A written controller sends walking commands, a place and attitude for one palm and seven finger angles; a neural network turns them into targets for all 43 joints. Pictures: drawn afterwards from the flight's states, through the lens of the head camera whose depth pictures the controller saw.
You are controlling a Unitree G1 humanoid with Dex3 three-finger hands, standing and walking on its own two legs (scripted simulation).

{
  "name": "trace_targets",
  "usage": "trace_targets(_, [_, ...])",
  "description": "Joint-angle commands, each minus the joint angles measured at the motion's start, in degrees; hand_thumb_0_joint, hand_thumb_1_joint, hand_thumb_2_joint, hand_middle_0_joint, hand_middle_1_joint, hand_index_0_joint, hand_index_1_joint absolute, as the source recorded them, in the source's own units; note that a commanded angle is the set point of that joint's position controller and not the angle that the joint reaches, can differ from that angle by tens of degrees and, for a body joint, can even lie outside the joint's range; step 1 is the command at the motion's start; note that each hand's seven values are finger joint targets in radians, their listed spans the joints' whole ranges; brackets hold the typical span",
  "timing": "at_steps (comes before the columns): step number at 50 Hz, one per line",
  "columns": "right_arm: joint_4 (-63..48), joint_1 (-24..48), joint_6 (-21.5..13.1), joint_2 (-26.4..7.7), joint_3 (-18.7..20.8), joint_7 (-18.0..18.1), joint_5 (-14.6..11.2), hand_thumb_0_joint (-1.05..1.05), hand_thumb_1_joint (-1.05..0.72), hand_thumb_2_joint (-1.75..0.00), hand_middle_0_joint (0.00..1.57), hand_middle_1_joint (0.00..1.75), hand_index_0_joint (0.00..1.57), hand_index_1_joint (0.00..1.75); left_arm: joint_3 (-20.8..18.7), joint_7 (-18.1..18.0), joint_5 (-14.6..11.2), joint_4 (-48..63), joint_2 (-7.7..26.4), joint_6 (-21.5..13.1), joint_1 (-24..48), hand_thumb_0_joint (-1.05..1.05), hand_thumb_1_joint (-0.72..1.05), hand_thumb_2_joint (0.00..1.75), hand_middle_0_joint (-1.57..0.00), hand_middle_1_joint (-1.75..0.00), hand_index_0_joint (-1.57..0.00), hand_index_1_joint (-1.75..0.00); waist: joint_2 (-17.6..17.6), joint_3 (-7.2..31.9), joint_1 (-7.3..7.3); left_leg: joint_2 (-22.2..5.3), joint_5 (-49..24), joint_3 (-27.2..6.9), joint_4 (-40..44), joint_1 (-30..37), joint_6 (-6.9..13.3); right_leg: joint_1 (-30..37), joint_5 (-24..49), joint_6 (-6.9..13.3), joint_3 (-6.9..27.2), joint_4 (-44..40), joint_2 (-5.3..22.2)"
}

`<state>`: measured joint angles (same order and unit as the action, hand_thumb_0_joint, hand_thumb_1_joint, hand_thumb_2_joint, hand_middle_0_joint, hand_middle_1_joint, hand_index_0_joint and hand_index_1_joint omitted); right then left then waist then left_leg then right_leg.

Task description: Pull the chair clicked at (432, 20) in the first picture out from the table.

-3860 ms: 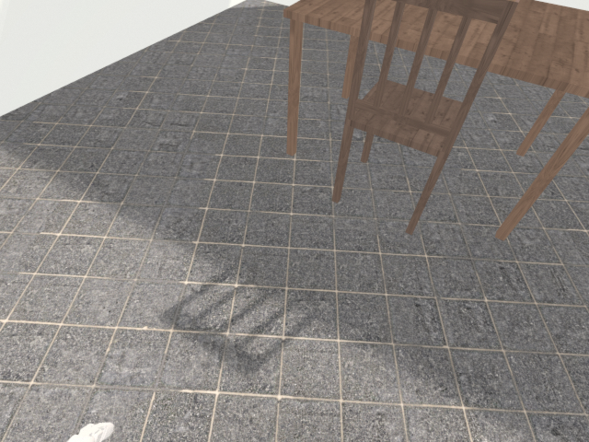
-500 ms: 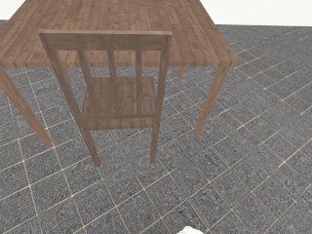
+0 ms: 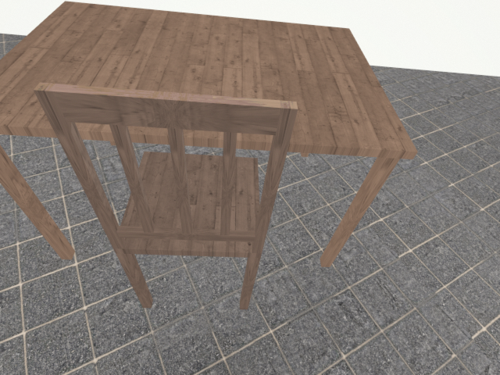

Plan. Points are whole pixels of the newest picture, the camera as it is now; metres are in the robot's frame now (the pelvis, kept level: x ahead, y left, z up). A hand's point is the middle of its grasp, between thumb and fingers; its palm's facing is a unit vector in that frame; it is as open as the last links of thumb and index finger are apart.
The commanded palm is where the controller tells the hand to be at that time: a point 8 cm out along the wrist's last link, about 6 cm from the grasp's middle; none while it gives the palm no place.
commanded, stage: come to a stop and stand still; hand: left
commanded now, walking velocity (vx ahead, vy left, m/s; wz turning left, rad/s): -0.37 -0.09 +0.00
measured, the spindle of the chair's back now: (182, 188) +0.48 +0.17 -0.04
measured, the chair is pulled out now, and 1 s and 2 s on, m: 0.00 0.00 0.00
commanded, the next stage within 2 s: look again from close up in 0.96 s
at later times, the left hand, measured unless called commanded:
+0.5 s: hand out of the picture +0.07 +0.13 -0.15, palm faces +0.06 -0.96 -0.29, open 7.4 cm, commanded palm none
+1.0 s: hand out of the picture -0.03 +0.15 -0.16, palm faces +0.07 -0.98 -0.17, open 7.4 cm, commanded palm none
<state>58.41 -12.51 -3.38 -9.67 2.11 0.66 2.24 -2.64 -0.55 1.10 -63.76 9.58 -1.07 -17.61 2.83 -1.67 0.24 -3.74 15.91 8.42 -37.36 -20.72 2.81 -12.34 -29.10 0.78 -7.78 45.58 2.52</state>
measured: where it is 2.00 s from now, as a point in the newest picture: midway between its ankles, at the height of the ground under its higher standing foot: outside the picture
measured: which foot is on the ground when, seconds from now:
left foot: down 0.00-0.32, up 0.34-0.74, down 0.76-1.00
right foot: up 0.00-0.30, down 0.32-0.80, up 0.82-1.00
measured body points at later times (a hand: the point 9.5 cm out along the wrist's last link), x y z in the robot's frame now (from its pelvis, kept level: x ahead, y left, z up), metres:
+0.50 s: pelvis +0.02 -0.06 +0.01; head +0.06 -0.09 +0.46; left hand +0.06 +0.18 -0.12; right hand +0.09 -0.30 -0.16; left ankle -0.03 +0.07 -0.65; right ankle +0.06 -0.15 -0.72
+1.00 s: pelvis -0.01 -0.03 +0.02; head -0.01 -0.02 +0.47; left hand -0.03 +0.20 -0.15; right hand -0.04 -0.23 -0.14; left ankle -0.05 +0.09 -0.72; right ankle -0.02 -0.13 -0.71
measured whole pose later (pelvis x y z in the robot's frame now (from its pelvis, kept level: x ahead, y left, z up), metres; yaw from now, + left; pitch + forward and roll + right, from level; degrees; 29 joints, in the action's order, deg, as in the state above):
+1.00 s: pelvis -0.01 -0.03 +0.02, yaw +1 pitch +0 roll +1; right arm 64.8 -20.1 -0.2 -5.4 -0.4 2.4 1.6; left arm -2.1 -0.9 1.3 -64.3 9.6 1.0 -18.3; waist 3.0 0.2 -0.2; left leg 0.5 14.7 2.0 -21.5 -6.7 0.2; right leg -15.5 -20.2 -0.9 -2.5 35.1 1.3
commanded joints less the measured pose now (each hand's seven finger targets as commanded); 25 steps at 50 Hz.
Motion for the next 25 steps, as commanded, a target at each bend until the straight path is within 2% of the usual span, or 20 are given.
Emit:
trace_targets(1, [0.65, -5.26, 0.52, -5.79, -0.1, 2.02, -0.63, 0.0, -0.9, -0.9, 0.2, 0.3, 0.2, 0.3, 0.11, -0.73, -0.48, 2.87, 1.61, -0.44, -0.05, 0.0, 0.9, 0.9, -0.2, -0.3, -0.2, -0.3, -11.41, -0.26, 0.11, -16.63, -38.37, -16.71, 19.71, 10.38, 7.55, -13.76, 1.29, -0.78, 8.47, 14.09, 3.0])
trace_targets(2, [0.35, -2.03, 0.18, -4.84, -0.74, 2.32, -0.94, 0.0, -0.9, -0.9, 0.2, 0.3, 0.2, 0.3, 0.62, -0.8, -0.69, 1.58, 0.54, 0.0, -2.32, 0.0, 0.9, 0.9, -0.2, -0.3, -0.2, -0.3, -9.07, 0.35, -1.66, -14.61, -47.38, -11.21, 18.33, 10.91, 6.54, -10.64, 3.59, -1.6, 7.9, 9.11, 2.98])
trace_targets(3, [0.37, -0.88, 0.47, -5.81, -0.58, 2.37, -1.04, 0.0, -0.9, -0.9, 0.2, 0.3, 0.2, 0.3, 0.92, -1.12, -0.82, 1.02, 0.16, 0.66, -3.56, 0.0, 0.9, 0.9, -0.2, -0.3, -0.2, -0.3, -9.85, 2.07, -1.89, -13.57, -51.38, -8.32, 17.49, 12.2, 5.76, -8.25, 5.01, -2.26, 7.15, 4.52, 2.54])
trace_targets(5, [0.78, -0.72, 1.49, -6.92, 0.08, 2.42, -1.68, 0.0, -0.9, -0.9, 0.2, 0.3, 0.2, 0.3, 0.89, -1.69, -0.68, 1.36, 1.63, 1.83, -3.47, 0.0, 0.9, 0.9, -0.2, -0.3, -0.2, -0.3, -11.68, 4.12, -1.18, -13.28, -52.68, -7.01, 16.96, 15.09, 5.43, -6.45, 6.56, -2.67, 5.67, -0.56, 1.79])
trace_targets(6, [0.71, -0.92, 2.11, -7.37, 0.9, 2.41, -1.69, 0.0, -0.9, -0.9, 0.2, 0.3, 0.2, 0.3, 0.61, -1.85, -0.39, 2.0, 2.21, 2.3, -3.1, 0.0, 0.9, 0.9, -0.2, -0.3, -0.2, -0.3, -11.22, 4.38, -0.71, -13.65, -52.36, -6.92, 16.46, 16.16, 5.68, -6.9, 6.93, -2.62, 4.9, -1.54, 1.41])
trace_targets(7, [0.8, -0.68, 2.61, -7.91, 1.39, 2.4, -1.67, 0.0, -0.9, -0.9, 0.2, 0.3, 0.2, 0.3, 0.35, -1.84, -0.24, 2.57, 2.67, 2.58, -2.49, 0.0, 0.9, 0.9, -0.2, -0.3, -0.2, -0.3, -10.02, 2.81, -0.5, -14.12, -51.57, -7.17, 16.32, 15.43, 5.96, -7.03, 6.77, -2.32, 4.52, -1.55, 1.06])
trace_targets(9, [0.09, -0.29, 3.68, -9.39, 2.45, 2.2, -1.2, 0.0, -0.9, -0.9, 0.2, 0.3, 0.2, 0.3, -0.33, -1.81, 0.01, 3.99, 3.16, 3.08, -1.67, 0.0, 0.9, 0.9, -0.2, -0.3, -0.2, -0.3, -11.25, 2.69, -0.16, -14.72, -49.12, -7.37, 15.5, 14.69, 6.03, -7.53, 6.54, -1.86, 4.35, -0.9, 0.47])
trace_targets(11, [-0.89, 1.65, 4.31, -9.76, 3.05, 2.01, -0.89, 0.0, -0.9, -0.9, 0.2, 0.3, 0.2, 0.3, -0.91, -1.8, 0.02, 4.96, 3.0, 3.15, -2.23, 0.0, 0.9, 0.9, -0.2, -0.3, -0.2, -0.3, -13.07, 2.84, -0.98, -14.83, -44.05, -7.22, 14.12, 13.43, 5.48, -6.75, 7.93, -1.33, 4.96, -2.52, 0.56])
trace_targets(12, [-1.28, 2.86, 4.46, -9.55, 3.15, 1.83, -0.95, 0.0, -0.9, -0.9, 0.2, 0.3, 0.2, 0.3, -1.04, -1.8, 0.05, 4.89, 3.21, 2.88, -3.59, 0.0, 0.9, 0.9, -0.2, -0.3, -0.2, -0.3, -11.69, 3.0, -1.87, -14.39, -39.3, -6.91, 12.63, 11.96, 4.59, -4.37, 11.14, -1.06, 5.16, -5.86, 0.8])
trace_targets(13, [-1.78, 3.32, 4.68, -9.5, 3.26, 1.59, -0.98, 0.0, -0.9, -0.9, 0.2, 0.3, 0.2, 0.3, -1.13, -1.75, 0.22, 4.96, 3.25, 2.55, -4.55, 0.0, 0.9, 0.9, -0.2, -0.3, -0.2, -0.3, -10.92, 3.48, -2.38, -12.55, -33.52, -6.23, 10.57, 10.49, 3.03, -1.98, 16.3, -1.2, 4.63, -10.99, 0.69])
trace_targets(14, [-2.07, 3.33, 4.91, -8.61, 3.26, 1.3, -1.22, 0.0, -0.9, -0.9, 0.2, 0.3, 0.2, 0.3, -1.19, -1.8, 0.47, 4.86, 4.57, 2.02, -5.58, 0.0, 0.9, 0.9, -0.2, -0.3, -0.2, -0.3, -6.91, 3.93, -2.97, -9.49, -23.81, -4.48, 6.28, 8.96, 0.4, 0.6, 26.82, -1.15, 5.99, -17.72, 2.23])
trace_targets(15, [-2.43, 0.83, 5.08, -5.55, 3.03, 0.91, -1.73, 0.0, -0.9, -0.9, 0.2, 0.3, 0.2, 0.3, -1.49, -2.12, 1.12, 5.58, 8.51, 1.26, -4.47, 0.0, 0.9, 0.9, -0.2, -0.3, -0.2, -0.3, 5.6, 5.21, -1.69, -1.71, -6.22, -0.72, -2.6, 4.29, -3.29, 2.86, 43.97, 1.98, 17.64, -21.81, 10.94])
trace_targets(16, [-3.27, -0.3, 5.61, -3.49, 2.71, 0.62, -2.01, 0.0, -0.9, -0.9, 0.2, 0.3, 0.2, 0.3, -1.69, -1.9, 0.74, 6.26, 11.65, 0.97, -3.12, 0.0, 0.9, 0.9, -0.2, -0.3, -0.2, -0.3, 10.7, 4.64, -1.37, 3.64, 16.42, -2.74, -10.57, 0.91, -4.61, 1.4, 56.22, 8.2, 23.02, -24.82, 19.95])
trace_targets(17, [-3.36, 0.48, 6.92, -3.32, 2.64, 0.97, -1.78, 0.0, -0.9, -0.9, 0.2, 0.3, 0.2, 0.3, -1.39, -1.89, 0.45, 6.58, 11.68, 1.07, -3.3, 0.0, 0.9, 0.9, -0.2, -0.3, -0.2, -0.3, 7.38, 5.03, -2.0, 3.72, 20.23, -7.47, -17.96, 1.69, -4.36, -1.47, 57.03, 10.65, 23.4, -25.7, 21.21])
trace_targets(18, [-3.03, 0.25, 7.17, -3.29, 2.53, 1.02, -1.58, 0.0, -0.9, -0.9, 0.2, 0.3, 0.2, 0.3, -1.82, -2.15, 0.55, 6.57, 11.62, 0.88, -0.73, 0.0, 0.9, 0.9, -0.2, -0.3, -0.2, -0.3, 10.48, 4.63, -0.99, 3.53, 18.94, -9.66, -23.11, -1.02, -4.41, -1.13, 56.26, 11.49, 23.68, -25.19, 20.06])
trace_targets(19, [-2.5, 0.3, 7.01, -4.58, 2.71, 0.89, -1.55, 0.0, -0.9, -0.9, 0.2, 0.3, 0.2, 0.3, -1.68, -2.32, 0.49, 6.94, 10.3, 0.86, 1.17, 0.0, 0.9, 0.9, -0.2, -0.3, -0.2, -0.3, 8.95, 3.61, -0.88, 2.92, 15.68, -10.4, -27.01, -3.09, -4.75, -0.04, 55.69, 11.72, 21.87, -24.24, 18.51])
trace_targets(20, [-1.98, 0.46, 6.88, -4.97, 2.78, 0.69, -1.52, 0.0, -0.9, -0.9, 0.2, 0.3, 0.2, 0.3, -1.63, -2.43, 0.41, 7.44, 9.82, 0.85, 1.93, 0.0, 0.9, 0.9, -0.2, -0.3, -0.2, -0.3, 6.14, 3.59, -0.77, 2.83, 12.83, -10.65, -29.31, -5.01, -5.23, 1.83, 55.46, 10.93, 19.15, -23.29, 16.92])
trace_targets(22, [-2.21, 1.01, 6.89, -5.3, 2.64, 0.37, -1.51, 0.0, -0.9, -0.9, 0.2, 0.3, 0.2, 0.3, -2.12, -2.82, 0.37, 7.96, 10.0, 0.81, 1.94, 0.0, 0.9, 0.9, -0.2, -0.3, -0.2, -0.3, 4.06, 4.43, -1.5, 2.59, 10.39, -10.64, -29.24, -6.39, -5.85, 4.18, 53.15, 10.48, 17.18, -23.21, 16.8])
trace_targets(25, [-2.67, 1.53, 7.05, -4.97, 2.28, -0.04, -1.19, 0.0, -0.9, -0.9, 0.2, 0.3, 0.2, 0.3, -2.34, -2.93, 0.45, 8.2, 10.6, 0.78, 0.96, 0.0, 0.9, 0.9, -0.2, -0.3, -0.2, -0.3, 4.49, 4.58, -2.46, 2.68, 8.69, -10.34, -24.84, -6.14, -6.42, 5.46, 42.87, 9.89, 17.37, -25.69, 16.32])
